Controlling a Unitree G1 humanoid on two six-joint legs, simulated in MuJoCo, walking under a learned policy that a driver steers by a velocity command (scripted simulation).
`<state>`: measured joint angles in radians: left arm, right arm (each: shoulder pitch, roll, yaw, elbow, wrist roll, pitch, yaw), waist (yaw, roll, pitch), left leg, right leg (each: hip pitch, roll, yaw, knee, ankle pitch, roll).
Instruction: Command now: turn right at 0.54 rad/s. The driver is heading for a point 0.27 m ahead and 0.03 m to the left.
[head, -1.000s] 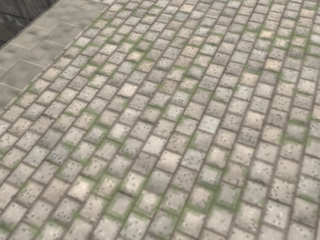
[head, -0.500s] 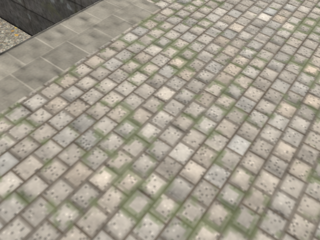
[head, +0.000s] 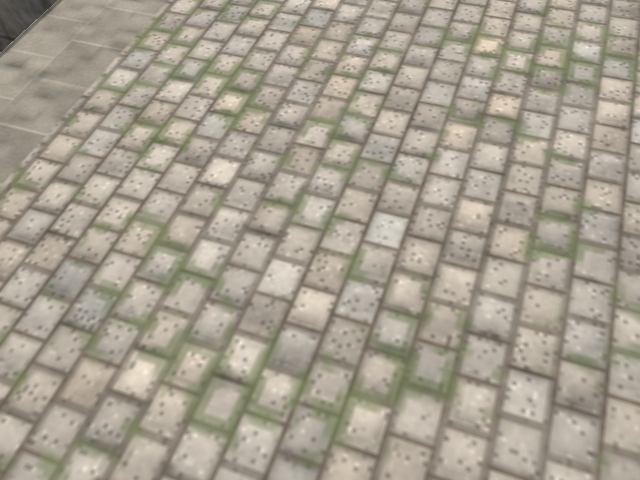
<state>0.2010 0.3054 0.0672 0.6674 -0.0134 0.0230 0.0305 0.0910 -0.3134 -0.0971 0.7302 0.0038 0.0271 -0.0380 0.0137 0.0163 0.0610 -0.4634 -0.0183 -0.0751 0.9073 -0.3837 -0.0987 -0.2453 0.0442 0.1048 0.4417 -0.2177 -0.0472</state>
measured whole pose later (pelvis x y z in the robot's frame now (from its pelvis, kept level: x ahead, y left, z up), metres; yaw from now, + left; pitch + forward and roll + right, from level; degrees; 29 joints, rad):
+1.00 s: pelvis +0.01 +0.06 -0.02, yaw +1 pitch +1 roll -1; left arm 0.20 0.31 0.08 0.71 -0.02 -0.01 0.02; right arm 0.27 -0.31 -0.07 0.76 0.02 -0.01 0.03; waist -0.01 -0.05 0.02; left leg -0.30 -0.03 0.05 0.67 -0.39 0.08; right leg -0.34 -0.06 0.00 0.94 -0.52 0.01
